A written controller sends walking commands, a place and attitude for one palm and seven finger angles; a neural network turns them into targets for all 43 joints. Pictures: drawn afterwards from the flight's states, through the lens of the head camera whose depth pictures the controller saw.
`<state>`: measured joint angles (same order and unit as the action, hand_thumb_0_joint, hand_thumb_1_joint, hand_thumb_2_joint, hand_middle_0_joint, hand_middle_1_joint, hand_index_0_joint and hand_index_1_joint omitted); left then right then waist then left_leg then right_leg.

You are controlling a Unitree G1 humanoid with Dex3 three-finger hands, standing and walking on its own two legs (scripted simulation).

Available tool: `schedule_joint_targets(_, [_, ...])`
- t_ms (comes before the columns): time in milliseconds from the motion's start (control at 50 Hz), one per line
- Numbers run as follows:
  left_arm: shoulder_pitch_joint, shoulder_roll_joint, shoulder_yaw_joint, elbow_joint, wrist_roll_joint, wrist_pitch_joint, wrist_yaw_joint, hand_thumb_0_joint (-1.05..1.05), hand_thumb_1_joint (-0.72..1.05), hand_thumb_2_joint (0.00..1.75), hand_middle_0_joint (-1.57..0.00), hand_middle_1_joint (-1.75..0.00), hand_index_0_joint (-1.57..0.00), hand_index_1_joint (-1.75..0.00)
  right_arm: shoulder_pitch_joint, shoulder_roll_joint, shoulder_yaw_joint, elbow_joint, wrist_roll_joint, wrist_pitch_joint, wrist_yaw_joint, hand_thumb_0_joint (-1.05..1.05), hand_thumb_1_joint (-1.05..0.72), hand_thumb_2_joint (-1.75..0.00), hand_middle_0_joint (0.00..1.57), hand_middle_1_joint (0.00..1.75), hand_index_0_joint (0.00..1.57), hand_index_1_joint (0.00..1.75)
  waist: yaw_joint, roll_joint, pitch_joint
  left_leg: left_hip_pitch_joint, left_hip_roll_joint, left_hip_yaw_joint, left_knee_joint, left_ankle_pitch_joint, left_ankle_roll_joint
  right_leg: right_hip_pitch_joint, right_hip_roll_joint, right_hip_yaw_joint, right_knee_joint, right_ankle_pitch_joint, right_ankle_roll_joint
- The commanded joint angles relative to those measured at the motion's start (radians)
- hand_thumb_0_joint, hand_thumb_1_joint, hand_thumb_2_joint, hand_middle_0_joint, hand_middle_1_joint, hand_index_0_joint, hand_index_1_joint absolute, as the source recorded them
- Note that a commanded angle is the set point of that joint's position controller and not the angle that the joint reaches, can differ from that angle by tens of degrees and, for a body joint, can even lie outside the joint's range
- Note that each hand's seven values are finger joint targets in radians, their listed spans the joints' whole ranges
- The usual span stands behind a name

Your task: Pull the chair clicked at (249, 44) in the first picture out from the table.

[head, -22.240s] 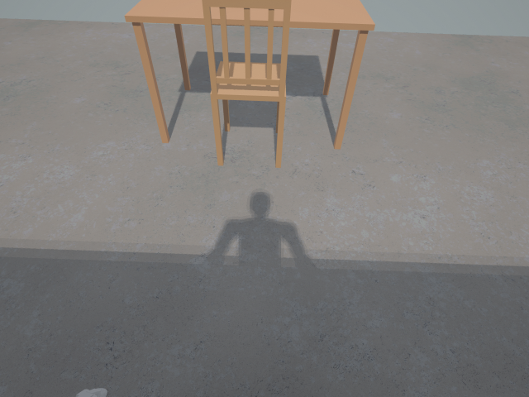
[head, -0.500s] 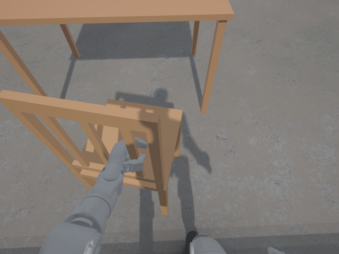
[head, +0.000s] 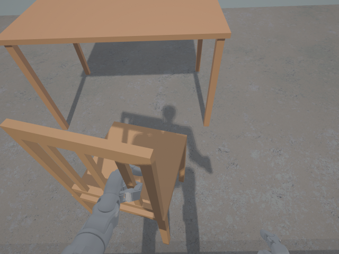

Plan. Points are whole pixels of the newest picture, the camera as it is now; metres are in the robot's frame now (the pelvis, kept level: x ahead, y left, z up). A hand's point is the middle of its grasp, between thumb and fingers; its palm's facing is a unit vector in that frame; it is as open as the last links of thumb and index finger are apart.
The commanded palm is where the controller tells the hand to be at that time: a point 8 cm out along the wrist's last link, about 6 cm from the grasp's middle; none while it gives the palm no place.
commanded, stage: stop walking, hand still on the chair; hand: left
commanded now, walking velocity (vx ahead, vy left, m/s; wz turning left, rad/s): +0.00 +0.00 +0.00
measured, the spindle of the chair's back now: (98, 176) +0.34 +0.22 -0.07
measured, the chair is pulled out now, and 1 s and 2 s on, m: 0.56 0.57 0.57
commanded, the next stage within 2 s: open the thumb and straighten the fingers in 0.56 s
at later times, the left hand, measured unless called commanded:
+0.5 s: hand (135, 194) +0.28 +0.10 -0.06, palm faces -0.15 -0.98 -0.16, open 5.7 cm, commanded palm +0.27 +0.16 -0.05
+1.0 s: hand (128, 189) +0.29 +0.12 -0.05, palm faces -0.13 -0.97 -0.20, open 9.8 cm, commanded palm +0.27 +0.16 -0.04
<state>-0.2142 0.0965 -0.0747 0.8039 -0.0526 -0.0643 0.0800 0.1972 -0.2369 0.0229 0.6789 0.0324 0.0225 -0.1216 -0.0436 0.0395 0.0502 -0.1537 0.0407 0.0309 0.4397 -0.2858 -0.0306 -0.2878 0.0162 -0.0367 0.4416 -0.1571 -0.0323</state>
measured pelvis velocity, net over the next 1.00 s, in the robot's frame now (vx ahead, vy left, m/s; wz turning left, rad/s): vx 0.00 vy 0.02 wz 0.04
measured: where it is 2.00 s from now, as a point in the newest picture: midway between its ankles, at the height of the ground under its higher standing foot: outside the picture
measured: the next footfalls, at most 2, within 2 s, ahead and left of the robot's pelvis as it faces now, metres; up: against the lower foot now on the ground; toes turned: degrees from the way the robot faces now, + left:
none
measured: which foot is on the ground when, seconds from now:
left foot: down 0.00-1.00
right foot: down 0.00-1.00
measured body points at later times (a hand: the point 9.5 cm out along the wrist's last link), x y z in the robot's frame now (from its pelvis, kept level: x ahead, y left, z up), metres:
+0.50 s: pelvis +0.02 +0.02 +0.00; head +0.02 +0.01 +0.45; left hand +0.28 +0.16 -0.05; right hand +0.13 -0.21 -0.12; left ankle -0.03 +0.14 -0.74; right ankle +0.05 -0.10 -0.74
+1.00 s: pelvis +0.00 +0.02 -0.02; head +0.03 +0.00 +0.43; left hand +0.29 +0.18 -0.04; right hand +0.15 -0.23 -0.13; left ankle -0.03 +0.14 -0.74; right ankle +0.05 -0.10 -0.74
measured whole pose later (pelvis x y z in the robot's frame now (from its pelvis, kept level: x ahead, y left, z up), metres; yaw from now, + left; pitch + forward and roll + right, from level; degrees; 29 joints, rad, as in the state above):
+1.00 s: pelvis +0.00 +0.02 -0.02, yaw +2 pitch +7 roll +1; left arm -0.06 0.15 -0.12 0.43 -0.02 0.09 0.04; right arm 0.23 -0.27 0.01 0.58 0.04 -0.01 0.00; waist -0.06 0.04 -0.08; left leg -0.41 -0.01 0.01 0.69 -0.40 0.00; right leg -0.54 -0.04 -0.04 0.70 -0.28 0.00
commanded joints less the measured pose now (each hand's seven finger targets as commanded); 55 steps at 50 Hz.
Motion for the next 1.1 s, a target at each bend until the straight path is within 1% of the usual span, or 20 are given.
schedule_joint_targets(0, [-0.245, 0.123, 0.014, -0.246, 0.025, -0.063, 0.022, 0.00, 0.90, 0.90, -0.50, -1.45, -0.50, -1.45, -0.027, -0.081, -0.027, -0.122, -0.001, -0.025, -0.013, 0.00, -0.90, -0.90, 0.20, 0.30, 0.20, 0.30, 0.018, -0.065, -0.291, 0.041, 0.046, -0.025, -0.045, 0.139, 0.043, 0.178, -0.157, 0.132, -0.096, 0.138, 0.019])
schedule_joint_targets(120, [-0.178, 0.099, -0.011, -0.268, 0.027, -0.060, 0.020, 0.00, 0.90, 0.90, -0.50, -1.45, -0.50, -1.45, -0.039, -0.080, -0.024, -0.133, -0.006, -0.012, -0.014, 0.00, -0.90, -0.90, 0.20, 0.30, 0.20, 0.30, 0.021, -0.048, -0.284, 0.051, 0.059, -0.034, -0.053, 0.215, 0.041, 0.179, -0.148, 0.110, -0.057, 0.230, 0.010])
schedule_joint_targets(140, [-0.162, 0.107, -0.015, -0.267, 0.024, -0.059, 0.020, 0.00, 0.90, 0.90, -0.50, -1.45, -0.50, -1.45, -0.047, -0.086, -0.024, -0.129, -0.005, -0.013, -0.017, 0.00, -0.90, -0.90, 0.20, 0.30, 0.20, 0.30, 0.021, -0.010, -0.268, 0.050, 0.062, -0.036, -0.058, 0.228, 0.041, 0.167, -0.149, 0.106, -0.057, 0.238, 0.008])
schedule_joint_targets(300, [-0.126, 0.080, -0.037, -0.284, 0.030, -0.063, 0.022, 0.00, 0.90, 0.90, -0.50, -1.45, -0.50, -1.45, -0.045, -0.087, -0.019, -0.136, -0.013, -0.005, -0.015, 0.00, -0.90, -0.90, 0.20, 0.30, 0.20, 0.30, 0.027, -0.041, -0.259, 0.041, 0.074, -0.065, -0.068, 0.288, 0.042, 0.160, -0.136, 0.089, -0.014, 0.237, 0.000])
schedule_joint_targets(360, [-0.120, 0.080, -0.043, -0.296, 0.031, -0.069, 0.022, 0.00, 0.90, 0.90, -0.50, -1.45, -0.50, -1.45, -0.044, -0.087, -0.016, -0.131, -0.016, -0.007, -0.016, 0.00, -0.90, -0.90, 0.20, 0.30, 0.20, 0.30, 0.027, -0.006, -0.261, 0.048, 0.079, -0.073, -0.072, 0.323, 0.042, 0.151, -0.133, 0.085, 0.004, 0.247, -0.001])
schedule_joint_targets(420, [-0.112, 0.072, -0.050, -0.308, 0.034, -0.074, 0.023, 0.00, 0.90, 0.90, -0.50, -1.45, -0.50, -1.45, -0.044, -0.083, -0.016, -0.132, -0.018, -0.006, -0.015, 0.00, -0.90, -0.90, 0.20, 0.30, 0.20, 0.30, 0.027, -0.048, -0.280, 0.052, 0.080, -0.073, -0.057, 0.351, 0.040, 0.168, -0.137, 0.081, 0.017, 0.290, -0.004])
schedule_joint_targets(600, [-0.101, 0.055, -0.069, -0.301, 0.033, -0.082, 0.021, 0.00, 0.90, 0.90, -0.50, -1.45, -0.50, -1.45, -0.043, -0.077, -0.016, -0.126, -0.019, 0.000, -0.017, 0.00, -0.90, -0.90, 0.20, 0.30, 0.20, 0.30, 0.024, -0.062, -0.265, 0.044, 0.073, -0.070, -0.055, 0.316, 0.039, 0.155, -0.149, 0.093, 0.012, 0.284, -0.008])
schedule_joint_targets(640, [-0.092, 0.107, -0.031, -0.383, 0.034, -0.090, 0.025, 0.00, 0.90, 0.90, -0.50, -1.45, -0.50, -1.45, -0.050, -0.083, -0.021, -0.134, -0.016, -0.003, -0.017, 0.00, -0.90, -0.90, 0.20, 0.30, 0.20, 0.30, 0.028, -0.034, -0.277, 0.053, 0.069, -0.069, -0.051, 0.342, 0.036, 0.170, -0.151, 0.098, 0.017, 0.329, -0.011])
schedule_joint_targets(660, [-0.012, 0.016, -0.097, -0.252, 0.031, -0.033, -0.007, 0.00, 0.78, 0.84, -0.50, -1.45, -0.50, -1.45, -0.014, -0.116, -0.038, -0.118, 0.015, -0.010, 0.038, 0.00, -0.90, -0.90, 0.20, 0.30, 0.20, 0.30, -0.043, -0.177, -0.221, -0.096, 0.000, -0.029, 0.001, 0.278, 0.040, 0.089, -0.089, 0.005, 0.054, 0.246, 0.007])
schedule_joint_targets(680, [-0.094, 0.057, -0.054, -0.368, 0.020, -0.036, -0.020, 0.00, 0.66, 0.78, -0.50, -1.45, -0.50, -1.45, -0.027, -0.123, -0.044, -0.141, 0.014, -0.022, 0.063, 0.00, -0.90, -0.90, 0.20, 0.30, 0.20, 0.30, -0.023, -0.210, -0.242, -0.151, -0.009, -0.034, 0.025, 0.257, 0.045, 0.081, -0.081, 0.006, 0.076, 0.236, 0.002])
schedule_joint_targets(700, [-0.117, 0.055, -0.061, -0.439, 0.025, -0.040, -0.032, 0.00, 0.54, 0.73, -0.50, -1.45, -0.50, -1.45, -0.036, -0.124, -0.051, -0.155, 0.008, -0.033, 0.073, 0.00, -0.90, -0.90, 0.20, 0.30, 0.20, 0.30, -0.016, -0.156, -0.297, -0.151, -0.020, -0.027, 0.041, 0.256, 0.046, 0.094, -0.079, 0.009, 0.093, 0.234, -0.001])
schedule_joint_targets(740, [-0.052, 0.083, -0.040, -0.491, 0.026, -0.034, -0.033, 0.00, 0.30, 0.61, -0.50, -1.45, -0.50, -1.45, -0.036, -0.114, -0.058, -0.170, 0.009, -0.056, 0.093, 0.00, -0.90, -0.90, 0.20, 0.30, 0.20, 0.30, -0.001, -0.017, -0.318, -0.152, -0.032, -0.022, 0.072, 0.234, 0.038, 0.062, -0.076, 0.017, 0.114, 0.185, -0.004])
schedule_joint_targets(760, [-0.017, 0.060, -0.060, -0.512, 0.026, -0.024, -0.037, 0.00, 0.17, 0.55, -0.50, -1.45, -0.50, -1.45, -0.030, -0.109, -0.053, -0.180, 0.007, -0.064, 0.104, 0.00, -0.90, -0.90, 0.20, 0.30, 0.20, 0.30, -0.002, -0.001, -0.336, -0.160, -0.037, -0.022, 0.087, 0.230, 0.037, 0.052, -0.074, 0.010, 0.123, 0.173, -0.003])
schedule_joint_targets(800, [-0.012, 0.063, -0.061, -0.501, 0.037, 0.007, -0.043, 0.00, -0.07, 0.43, -0.50, -1.45, -0.50, -1.45, -0.025, -0.113, -0.050, -0.183, 0.010, -0.065, 0.118, 0.00, -0.90, -0.90, 0.20, 0.30, 0.20, 0.30, -0.013, -0.004, -0.308, -0.216, -0.038, -0.023, 0.110, 0.175, 0.037, 0.001, -0.067, 0.006, 0.144, 0.119, -0.002])
schedule_joint_targets(860, [-0.052, 0.049, -0.080, -0.503, 0.048, 0.058, -0.046, 0.00, -0.43, 0.26, -0.47, -1.38, -0.47, -1.38, -0.027, -0.125, -0.050, -0.210, 0.010, -0.066, 0.122, 0.00, -0.90, -0.90, 0.20, 0.30, 0.20, 0.30, -0.030, -0.078, -0.293, -0.293, -0.046, -0.031, 0.138, 0.075, 0.047, -0.052, -0.059, 0.000, 0.167, 0.029, 0.007])
schedule_joint_targets(880, [-0.083, 0.139, -0.001, -0.578, 0.044, 0.062, -0.040, 0.00, -0.55, 0.20, -0.45, -1.30, -0.45, -1.30, -0.029, -0.134, -0.056, -0.222, 0.011, -0.069, 0.115, 0.00, -0.90, -0.90, 0.20, 0.30, 0.20, 0.30, -0.010, -0.062, -0.349, -0.285, -0.048, -0.031, 0.138, 0.076, 0.049, -0.017, -0.062, 0.009, 0.173, 0.030, 0.007])
schedule_joint_targets(900, [-0.043, 0.110, -0.023, -0.591, 0.046, 0.075, -0.045, 0.00, -0.55, 0.20, -0.43, -1.23, -0.43, -1.23, -0.039, -0.130, -0.056, -0.233, 0.010, -0.073, 0.112, 0.00, -0.90, -0.90, 0.20, 0.30, 0.20, 0.30, 0.002, -0.018, -0.380, -0.275, -0.052, -0.023, 0.141, 0.083, 0.046, -0.004, -0.062, 0.008, 0.184, 0.034, 0.006])
schedule_joint_targets(980, [-0.040, -0.012, -0.133, -0.612, 0.005, 0.136, -0.087, 0.00, -0.55, 0.20, -0.32, -0.94, -0.32, -0.94, -0.036, -0.127, -0.043, -0.253, 0.014, -0.094, 0.101, 0.00, -0.90, -0.90, 0.20, 0.30, 0.20, 0.30, -0.033, -0.063, -0.360, -0.286, -0.044, -0.039, 0.172, 0.102, 0.047, -0.054, -0.058, -0.012, 0.202, 0.045, 0.012])
schedule_joint_targets(1020, [-0.007, 0.010, -0.105, -0.607, -0.007, 0.156, -0.092, 0.00, -0.55, 0.20, -0.27, -0.80, -0.27, -0.80, -0.031, -0.139, -0.046, -0.259, 0.012, -0.105, 0.093, 0.00, -0.90, -0.90, 0.20, 0.30, 0.20, 0.30, -0.031, -0.138, -0.343, -0.320, -0.046, -0.044, 0.184, 0.078, 0.049, -0.061, -0.055, -0.018, 0.208, 0.030, 0.018])
schedule_joint_targets(1080, [-0.044, 0.053, -0.067, -0.628, 0.002, 0.167, -0.074, 0.00, -0.55, 0.20, -0.20, -0.58, -0.20, -0.58, -0.025, -0.142, -0.042, -0.260, 0.007, -0.115, 0.086, 0.00, -0.90, -0.90, 0.20, 0.30, 0.20, 0.30, -0.028, -0.126, -0.322, -0.344, -0.054, -0.048, 0.196, 0.050, 0.050, -0.087, -0.057, -0.015, 0.219, -0.003, 0.019])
